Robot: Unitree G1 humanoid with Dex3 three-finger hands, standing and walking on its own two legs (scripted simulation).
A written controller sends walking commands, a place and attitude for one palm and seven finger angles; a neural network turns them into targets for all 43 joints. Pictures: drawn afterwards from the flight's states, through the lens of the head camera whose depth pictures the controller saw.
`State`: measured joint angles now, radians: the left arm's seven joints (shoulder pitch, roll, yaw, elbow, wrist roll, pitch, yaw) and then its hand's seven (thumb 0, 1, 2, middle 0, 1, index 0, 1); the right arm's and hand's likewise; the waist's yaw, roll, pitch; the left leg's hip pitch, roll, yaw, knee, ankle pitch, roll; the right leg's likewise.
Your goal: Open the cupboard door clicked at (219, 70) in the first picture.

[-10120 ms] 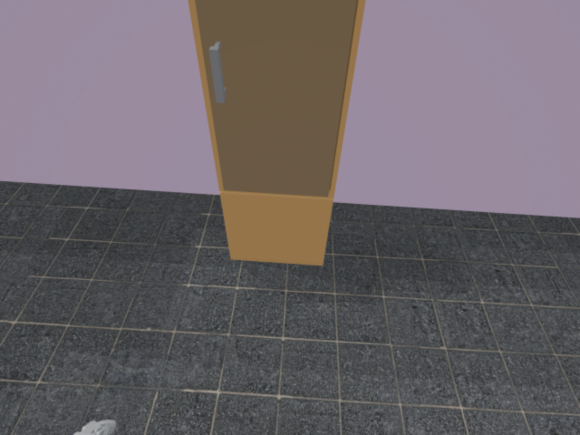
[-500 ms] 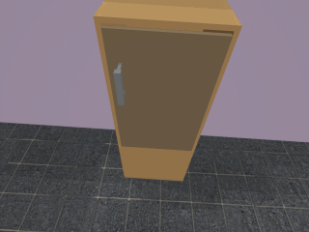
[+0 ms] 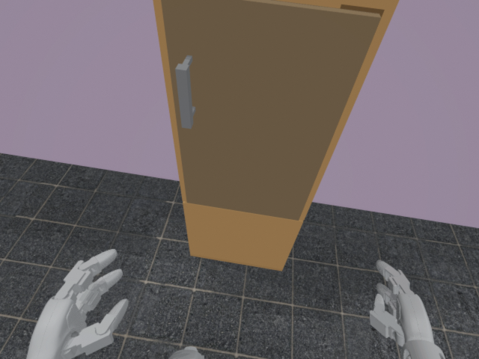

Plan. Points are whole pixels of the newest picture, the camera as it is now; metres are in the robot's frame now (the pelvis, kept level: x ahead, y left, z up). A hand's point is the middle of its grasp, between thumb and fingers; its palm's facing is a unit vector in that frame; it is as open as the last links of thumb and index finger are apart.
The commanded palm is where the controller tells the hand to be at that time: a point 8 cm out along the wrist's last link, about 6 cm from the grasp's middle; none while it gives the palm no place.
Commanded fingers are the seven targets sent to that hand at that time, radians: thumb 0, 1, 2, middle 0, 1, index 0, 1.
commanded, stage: raise the hand with hooked fingers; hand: left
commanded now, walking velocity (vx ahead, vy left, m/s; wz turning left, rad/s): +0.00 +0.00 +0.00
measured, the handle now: (187, 93) +0.57 +0.15 +0.14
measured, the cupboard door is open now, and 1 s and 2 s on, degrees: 0 0 0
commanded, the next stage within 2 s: move the hooked fingers beside the handle in 1.62 s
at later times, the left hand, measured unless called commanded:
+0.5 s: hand (74, 245) +0.25 +0.26 +0.09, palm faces +0.00 -1.00 -0.05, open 12.0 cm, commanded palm +0.22 +0.31 +0.10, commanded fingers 0.00 -0.27 0.40 -0.28 -1.05 -0.28 -1.05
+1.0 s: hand (18, 199) +0.29 +0.33 +0.14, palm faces -0.01 -1.00 -0.05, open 13.9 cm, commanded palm +0.26 +0.38 +0.15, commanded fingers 0.00 -0.50 0.30 -0.30 -1.20 -0.30 -1.20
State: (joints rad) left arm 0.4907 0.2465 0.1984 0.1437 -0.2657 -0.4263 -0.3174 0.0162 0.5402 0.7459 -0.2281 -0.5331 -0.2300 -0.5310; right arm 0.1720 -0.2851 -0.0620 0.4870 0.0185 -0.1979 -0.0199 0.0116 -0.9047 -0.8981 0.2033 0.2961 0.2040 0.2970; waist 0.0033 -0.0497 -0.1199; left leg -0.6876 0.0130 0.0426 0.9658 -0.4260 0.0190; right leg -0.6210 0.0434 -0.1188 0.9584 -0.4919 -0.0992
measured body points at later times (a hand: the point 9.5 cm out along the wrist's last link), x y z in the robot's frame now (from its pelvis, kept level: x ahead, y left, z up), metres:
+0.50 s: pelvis +0.01 +0.02 +0.02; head +0.04 +0.02 +0.47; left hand +0.24 +0.31 +0.10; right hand +0.13 -0.25 -0.07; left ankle +0.03 +0.11 -0.68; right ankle +0.00 -0.06 -0.68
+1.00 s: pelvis +0.01 +0.07 +0.04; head +0.02 +0.08 +0.49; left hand +0.28 +0.39 +0.14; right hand +0.19 -0.15 -0.02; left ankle +0.03 +0.11 -0.68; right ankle +0.00 -0.06 -0.68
